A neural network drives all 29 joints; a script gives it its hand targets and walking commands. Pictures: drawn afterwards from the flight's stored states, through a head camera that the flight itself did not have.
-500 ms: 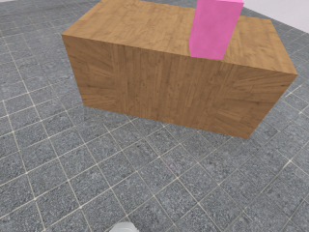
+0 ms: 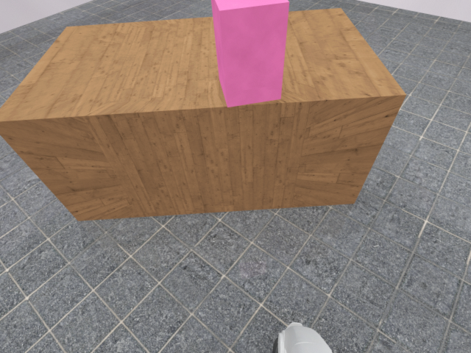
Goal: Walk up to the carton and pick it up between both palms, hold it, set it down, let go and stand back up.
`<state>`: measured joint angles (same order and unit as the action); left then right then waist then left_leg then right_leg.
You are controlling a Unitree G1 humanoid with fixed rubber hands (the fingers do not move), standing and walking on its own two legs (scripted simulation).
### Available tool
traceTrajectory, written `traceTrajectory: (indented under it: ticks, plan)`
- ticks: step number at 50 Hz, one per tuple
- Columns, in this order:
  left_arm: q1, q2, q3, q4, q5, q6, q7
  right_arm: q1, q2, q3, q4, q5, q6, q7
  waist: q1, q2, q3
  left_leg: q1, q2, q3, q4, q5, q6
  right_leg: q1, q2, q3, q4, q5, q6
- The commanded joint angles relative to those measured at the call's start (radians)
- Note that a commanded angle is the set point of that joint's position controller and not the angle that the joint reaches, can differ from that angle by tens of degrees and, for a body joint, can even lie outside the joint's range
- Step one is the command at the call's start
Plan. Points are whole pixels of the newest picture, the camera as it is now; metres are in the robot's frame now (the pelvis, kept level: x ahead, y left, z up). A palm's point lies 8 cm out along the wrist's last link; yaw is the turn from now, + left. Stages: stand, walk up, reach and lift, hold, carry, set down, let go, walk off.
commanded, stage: walk up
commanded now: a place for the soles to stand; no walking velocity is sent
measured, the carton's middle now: (247, 47) +0.96 -0.01 +0.05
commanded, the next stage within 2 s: none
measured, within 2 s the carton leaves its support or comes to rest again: neither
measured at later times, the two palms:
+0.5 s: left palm out of the picture +0.14 +0.27 -0.17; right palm (345, 266) +0.29 -0.20 -0.11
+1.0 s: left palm (168, 226) +0.41 +0.20 -0.13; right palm (372, 245) +0.36 -0.29 -0.16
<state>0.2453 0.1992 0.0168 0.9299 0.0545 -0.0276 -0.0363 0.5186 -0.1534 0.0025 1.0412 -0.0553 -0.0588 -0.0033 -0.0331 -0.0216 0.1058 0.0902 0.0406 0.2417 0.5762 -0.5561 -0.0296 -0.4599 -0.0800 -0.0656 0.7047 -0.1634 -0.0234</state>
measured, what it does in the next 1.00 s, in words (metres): walks ahead: left foot, then right foot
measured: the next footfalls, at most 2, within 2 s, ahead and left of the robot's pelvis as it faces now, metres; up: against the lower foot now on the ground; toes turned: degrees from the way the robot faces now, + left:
left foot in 0.40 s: +0.29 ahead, +0.16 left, +0.00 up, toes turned +12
right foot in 0.86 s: +0.50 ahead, -0.15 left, +0.00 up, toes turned +0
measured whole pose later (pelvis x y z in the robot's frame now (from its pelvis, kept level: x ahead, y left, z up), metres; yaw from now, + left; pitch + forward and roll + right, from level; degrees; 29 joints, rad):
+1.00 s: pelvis +0.36 -0.04 -0.01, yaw +2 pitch -6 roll +0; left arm 0.28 0.17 0.01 0.84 0.01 -0.01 -0.01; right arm 0.37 -0.26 -0.04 0.90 -0.03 0.01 0.01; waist -0.01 0.08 0.16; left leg -0.31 0.07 0.02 1.24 -0.60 0.02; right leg -0.44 -0.07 -0.11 0.87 -0.32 -0.02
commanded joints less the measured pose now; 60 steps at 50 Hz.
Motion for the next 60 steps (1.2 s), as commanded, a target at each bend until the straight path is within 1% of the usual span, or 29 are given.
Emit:
traceTrajectory:
  ticks: [1,2,3,4,6,10,13,15,18,19,20,21,22,23,24,28,33,39,41,42,43,44,45,46,47,50,54,57,60]
  plan:
    - [0.4,0.237,0.071,-0.011,-0.01,-0.026,0.038,0.074,-0.105,-0.011,-0.117,0.012,0.005,0.01,0.157,-0.276,-0.166,-0.596,-0.019,-0.042,0.614,0.06,0.072,0.617,-0.259,0.525,-0.279,-0.219,-0.141]
    - [0.368,0.261,0.079,-0.019,-0.051,-0.003,0.054,0.061,-0.156,-0.036,-0.139,0.023,0.024,0.01,0.169,-0.219,-0.145,-0.667,-0.043,-0.175,0.759,-0.04,0.058,0.563,-0.3,0.748,-0.403,-0.511,-0.24]
    - [0.284,0.261,0.087,-0.046,-0.057,0.005,0.07,-0.009,-0.194,-0.045,-0.175,0.025,0.027,0.009,0.16,-0.191,-0.042,-0.746,-0.001,-0.219,0.858,-0.035,0.057,0.448,-0.338,0.808,-0.483,-0.661,-0.309]
    - [0.239,0.235,0.069,-0.056,-0.053,-0.002,0.071,-0.069,-0.193,-0.035,-0.187,0.02,0.021,0.012,0.155,-0.099,-0.015,-0.749,0.035,-0.26,0.845,0.033,0.067,0.385,-0.337,0.738,-0.508,-0.636,-0.268]
    - [0.184,0.219,0.057,-0.087,-0.048,-0.018,0.072,-0.056,-0.139,-0.036,-0.204,0.025,0.012,0.015,0.124,-0.079,-0.002,-0.717,0.061,-0.27,0.823,0.043,0.06,0.314,-0.337,0.587,-0.483,-0.463,-0.242]
    - [0.115,0.165,0.034,-0.077,-0.031,-0.042,0.056,-0.027,-0.126,-0.045,-0.21,0.002,0.015,0.016,0.07,-0.122,-0.046,-0.612,0.062,-0.273,0.716,0.022,0.038,0.21,-0.316,0.387,-0.422,-0.231,-0.256]
    - [0.086,0.175,0.034,-0.068,-0.021,-0.039,0.059,-0.077,-0.128,-0.044,-0.259,0.006,0.029,0.02,0.056,-0.103,0.026,-0.634,0.094,-0.269,0.56,0.058,0.02,0.119,-0.311,0.315,-0.441,-0.31,-0.251]
    - [0.037,0.191,0.038,-0.059,-0.018,-0.033,0.059,-0.093,-0.132,-0.05,-0.283,0.014,0.028,0.03,0.025,-0.161,0.059,-0.587,0.099,-0.261,0.405,0.13,0.027,0.063,-0.268,0.252,-0.437,-0.442,-0.198]
    - [-0.009,0.175,0.031,-0.07,-0.014,-0.023,0.044,-0.046,-0.103,-0.048,-0.273,0.029,0.0,0.034,-0.014,-0.075,0.039,-0.309,0.023,-0.145,0.173,0.343,0.044,-0.078,-0.196,0.13,-0.316,-0.468,-0.141]
    - [-0.033,0.169,0.03,-0.073,-0.008,-0.014,0.037,0.039,-0.119,-0.066,-0.245,0.027,-0.008,0.029,-0.071,-0.041,-0.006,-0.206,-0.021,-0.098,0.129,0.344,0.048,-0.094,-0.152,0.08,-0.189,-0.461,-0.131]
    - [0.016,0.116,0.02,-0.065,0.0,-0.009,0.027,0.131,-0.153,-0.083,-0.207,0.019,-0.014,0.017,-0.097,0.069,-0.074,-0.078,-0.027,-0.117,0.123,0.313,0.054,-0.138,-0.1,0.027,-0.003,-0.444,-0.101]
    - [0.043,0.058,0.006,-0.081,-0.003,-0.006,0.017,0.208,-0.212,-0.095,-0.195,0.017,-0.02,0.005,-0.133,0.34,-0.101,-0.073,0.138,-0.389,-0.045,0.067,0.057,-0.219,0.025,-0.092,0.354,-0.449,-0.037]
    - [0.1,0.069,0.003,-0.111,-0.008,0.007,0.007,0.194,-0.31,-0.111,-0.231,0.021,-0.018,-0.014,-0.096,0.364,-0.085,-0.158,0.369,-0.927,-0.34,-0.281,0.101,-0.287,0.114,0.069,0.534,-0.489,-0.004]
    - [0.139,0.12,0.019,-0.118,-0.005,0.027,0.009,0.076,-0.354,-0.12,-0.248,0.046,-0.001,-0.036,-0.051,0.324,-0.038,-0.201,0.445,-1.1,-0.454,-0.564,0.21,-0.326,0.045,0.116,0.669,-0.535,0.007]
    - [0.099,0.16,0.025,-0.13,0.006,0.03,0.009,-0.011,-0.315,-0.11,-0.264,0.047,0.006,-0.048,-0.03,0.26,0.044,-0.223,0.461,-1.117,-0.468,-0.613,0.239,-0.408,0.018,0.111,0.728,-0.516,0.01]
    - [0.102,0.137,0.039,-0.112,-0.005,0.017,0.006,-0.116,-0.217,-0.085,-0.291,0.005,-0.039,-0.051,-0.004,0.219,0.034,-0.266,0.377,-0.659,-0.333,-0.068,0.221,-0.33,-0.049,0.143,0.589,-0.317,0.057]
    - [0.087,0.101,0.038,-0.12,-0.011,0.032,-0.014,-0.119,-0.196,-0.071,-0.263,0.0,-0.045,-0.034,0.017,0.189,0.087,-0.358,0.343,-0.442,-0.344,0.084,0.229,-0.242,-0.055,0.1,0.405,-0.22,0.066]
    - [0.071,0.1,0.036,-0.14,-0.014,0.006,-0.032,-0.178,-0.244,-0.083,-0.235,0.01,-0.03,-0.016,0.049,0.232,0.08,-0.468,0.274,-0.249,-0.297,0.014,0.185,0.038,-0.038,0.016,0.075,-0.041,0.059]
    - [0.154,0.099,0.034,-0.108,-0.01,-0.005,-0.023,-0.184,-0.251,-0.087,-0.225,0.012,-0.015,-0.009,0.091,0.157,0.048,-0.515,0.235,-0.186,-0.171,-0.056,0.166,0.218,0.014,-0.055,-0.04,-0.034,0.053]
    - [0.227,0.137,0.047,-0.086,-0.007,-0.012,-0.011,-0.165,-0.226,-0.08,-0.22,0.007,-0.002,-0.005,0.126,0.051,0.051,-0.537,0.207,-0.164,-0.031,-0.054,0.144,0.296,0.044,-0.066,-0.068,-0.059,0.056]
    - [0.317,0.185,0.061,-0.064,-0.007,-0.019,0.001,-0.114,-0.176,-0.061,-0.211,0.005,0.007,0.002,0.155,-0.119,-0.007,-0.547,0.135,-0.106,0.202,-0.008,0.118,0.371,0.011,0.032,-0.14,-0.118,0.044]
    - [0.35,0.263,0.076,-0.067,-0.023,-0.016,0.015,-0.073,-0.112,-0.041,-0.236,0.004,0.018,0.01,0.149,-0.343,-0.058,-0.623,0.042,-0.077,0.483,-0.077,0.077,0.421,-0.176,0.372,-0.286,-0.349,-0.034]
    - [0.338,0.294,0.087,-0.089,-0.054,-0.001,0.035,-0.08,-0.124,-0.045,-0.267,0.022,0.03,0.014,0.14,-0.336,-0.117,-0.673,-0.036,-0.164,0.661,-0.109,0.055,0.405,-0.277,0.673,-0.481,-0.602,-0.139]
    - [0.24,0.305,0.095,-0.126,-0.065,0.012,0.054,-0.072,-0.163,-0.057,-0.275,0.028,0.038,0.012,0.11,-0.262,-0.053,-0.717,0.003,-0.209,0.767,-0.111,0.043,0.315,-0.331,0.78,-0.534,-0.769,-0.196]
    - [0.195,0.265,0.081,-0.138,-0.057,0.014,0.055,-0.112,-0.174,-0.052,-0.281,0.023,0.036,0.008,0.099,-0.201,0.012,-0.75,0.027,-0.238,0.786,-0.07,0.054,0.254,-0.327,0.762,-0.546,-0.779,-0.209]
    - [0.139,0.223,0.061,-0.142,-0.047,0.002,0.06,-0.082,-0.151,-0.053,-0.267,0.024,0.027,0.0,0.067,-0.207,0.018,-0.7,0.057,-0.275,0.72,-0.003,0.053,0.205,-0.305,0.522,-0.475,-0.494,-0.201]
    - [0.082,0.155,0.045,-0.15,-0.012,-0.018,0.079,-0.124,-0.151,-0.057,-0.28,0.027,0.045,-0.008,0.05,-0.163,-0.05,-0.623,0.056,-0.291,0.582,-0.04,0.022,0.198,-0.346,0.415,-0.373,-0.127,-0.259]
    - [0.01,0.138,0.034,-0.163,-0.015,-0.018,0.083,-0.121,-0.113,-0.039,-0.282,0.031,0.058,-0.009,0.011,-0.132,-0.033,-0.467,0.055,-0.257,0.366,0.08,0.027,0.105,-0.305,0.233,-0.272,0.276,-0.211]
    - [-0.085,0.136,0.028,-0.184,-0.024,0.007,0.062,-0.084,-0.098,-0.034,-0.264,0.043,0.037,-0.013,-0.034,-0.088,-0.097,-0.223,0.0,-0.159,0.042,0.47,0.048,0.005,-0.199,0.076,-0.078,0.272,-0.114]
